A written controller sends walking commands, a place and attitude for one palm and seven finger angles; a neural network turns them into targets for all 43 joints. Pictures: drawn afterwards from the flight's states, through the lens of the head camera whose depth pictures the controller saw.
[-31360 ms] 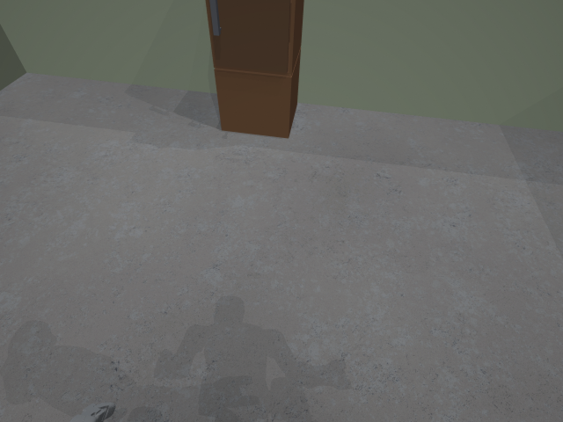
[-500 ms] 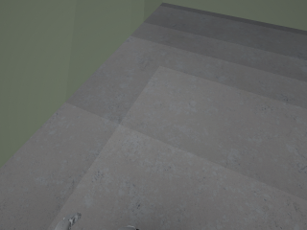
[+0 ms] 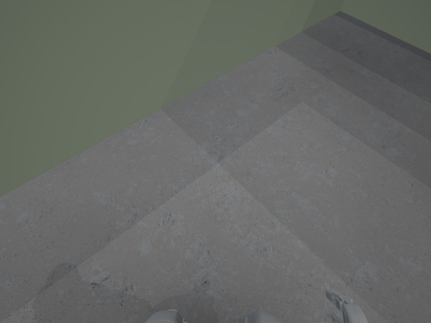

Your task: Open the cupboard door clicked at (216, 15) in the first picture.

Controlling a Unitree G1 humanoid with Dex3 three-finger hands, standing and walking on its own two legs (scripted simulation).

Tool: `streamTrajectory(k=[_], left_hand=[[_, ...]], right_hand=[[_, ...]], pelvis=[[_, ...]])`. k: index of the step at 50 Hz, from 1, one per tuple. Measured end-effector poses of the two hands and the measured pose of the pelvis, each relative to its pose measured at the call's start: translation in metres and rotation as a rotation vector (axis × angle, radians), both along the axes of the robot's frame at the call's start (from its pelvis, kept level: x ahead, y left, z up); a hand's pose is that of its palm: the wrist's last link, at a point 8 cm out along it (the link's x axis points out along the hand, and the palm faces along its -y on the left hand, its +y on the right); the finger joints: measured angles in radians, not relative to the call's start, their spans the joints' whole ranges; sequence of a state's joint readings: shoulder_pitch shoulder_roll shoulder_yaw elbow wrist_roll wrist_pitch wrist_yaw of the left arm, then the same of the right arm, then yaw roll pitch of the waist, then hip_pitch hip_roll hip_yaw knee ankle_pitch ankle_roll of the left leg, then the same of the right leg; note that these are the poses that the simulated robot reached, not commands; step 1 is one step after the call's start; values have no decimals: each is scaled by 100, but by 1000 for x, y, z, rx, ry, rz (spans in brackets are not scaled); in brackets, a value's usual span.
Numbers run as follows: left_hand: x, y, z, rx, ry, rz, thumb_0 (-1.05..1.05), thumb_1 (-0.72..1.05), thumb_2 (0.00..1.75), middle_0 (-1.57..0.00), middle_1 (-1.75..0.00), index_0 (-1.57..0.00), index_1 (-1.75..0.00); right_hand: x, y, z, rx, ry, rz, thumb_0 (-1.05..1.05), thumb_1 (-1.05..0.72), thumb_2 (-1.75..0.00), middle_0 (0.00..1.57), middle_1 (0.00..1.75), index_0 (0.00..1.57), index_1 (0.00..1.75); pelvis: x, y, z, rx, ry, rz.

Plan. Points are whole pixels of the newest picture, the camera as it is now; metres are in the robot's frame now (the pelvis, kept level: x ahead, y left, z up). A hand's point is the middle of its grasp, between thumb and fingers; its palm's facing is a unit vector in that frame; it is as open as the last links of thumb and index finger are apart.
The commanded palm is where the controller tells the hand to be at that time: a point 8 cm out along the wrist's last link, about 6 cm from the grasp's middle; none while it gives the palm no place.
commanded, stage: turn to face it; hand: left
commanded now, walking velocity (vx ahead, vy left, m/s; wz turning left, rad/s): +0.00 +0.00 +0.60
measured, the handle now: out of the picture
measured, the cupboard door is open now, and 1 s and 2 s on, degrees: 46 46 46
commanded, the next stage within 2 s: none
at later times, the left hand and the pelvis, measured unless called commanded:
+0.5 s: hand out of the picture +0.05 +0.13 -0.14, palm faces +0.27 -0.93 -0.25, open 7.4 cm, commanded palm none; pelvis +0.03 -0.07 +0.02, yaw +18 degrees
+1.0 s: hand out of the picture +0.03 +0.15 -0.14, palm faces +0.53 -0.78 -0.33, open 7.4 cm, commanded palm none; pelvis +0.06 -0.10 +0.00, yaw +34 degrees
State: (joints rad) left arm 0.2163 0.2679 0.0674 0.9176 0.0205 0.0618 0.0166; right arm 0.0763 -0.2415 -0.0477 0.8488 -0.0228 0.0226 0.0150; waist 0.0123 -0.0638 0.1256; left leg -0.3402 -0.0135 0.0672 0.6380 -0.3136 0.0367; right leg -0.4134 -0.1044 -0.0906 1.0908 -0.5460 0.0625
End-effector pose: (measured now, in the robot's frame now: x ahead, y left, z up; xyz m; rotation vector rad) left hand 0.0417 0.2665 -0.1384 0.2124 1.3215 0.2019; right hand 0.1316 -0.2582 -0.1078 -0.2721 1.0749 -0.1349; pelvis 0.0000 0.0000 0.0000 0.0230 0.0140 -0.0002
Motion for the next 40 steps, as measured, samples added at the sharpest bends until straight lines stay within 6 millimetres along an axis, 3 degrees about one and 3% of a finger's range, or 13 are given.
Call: streamTrajectory(k=[7, 14, 20, 26, 33, 40], left_hand=[[27, -8, 24, 17, -117, 39, 1, 91, 90, -20, -30, -20, -30], [38, -40, 32, 68, -190, 62, 1, 91, 90, -20, -30, -20, -30], [13, -74, 40, 44, -145, 142, 1, 91, 90, -20, -30, -20, -30], [-17, -91, 30, -11, -114, 246, 1, 91, 90, -21, -30, -20, -30], [-63, -76, -3, -38, -60, 388, 1, 91, 90, -21, -30, -21, -30], [-65, -61, 16, 17, -90, 460, 1, 91, 90, -20, -30, -20, -30]], right_hand=[[-10, -5, -3, 18, 94, 44, 1, -90, -89, 20, 30, 20, 30], [-6, -38, -30, 61, 150, 53, 1, -90, -89, 20, 30, 20, 30], [18, -53, -21, 54, 177, 105, 1, -90, -89, 20, 30, 20, 30], [55, -39, -7, 35, 165, 215, 1, -91, -90, 19, 30, 20, 30], [104, 1, -5, -6, 53, 369, 1, -91, -89, 19, 30, 20, 30], [107, 9, 2, -20, 79, 443, 1, -90, -89, 20, 30, 20, 30]], pelvis=[[4, -16, 12, -25, 8, 72], [15, -54, 0, -8, 18, 146], [23, -66, 14, 14, 5, 235], [29, -71, 18, 22, 6, 320], [29, -59, -1, -4, 3, 419], [33, -67, 10, -22, 3, 487]])
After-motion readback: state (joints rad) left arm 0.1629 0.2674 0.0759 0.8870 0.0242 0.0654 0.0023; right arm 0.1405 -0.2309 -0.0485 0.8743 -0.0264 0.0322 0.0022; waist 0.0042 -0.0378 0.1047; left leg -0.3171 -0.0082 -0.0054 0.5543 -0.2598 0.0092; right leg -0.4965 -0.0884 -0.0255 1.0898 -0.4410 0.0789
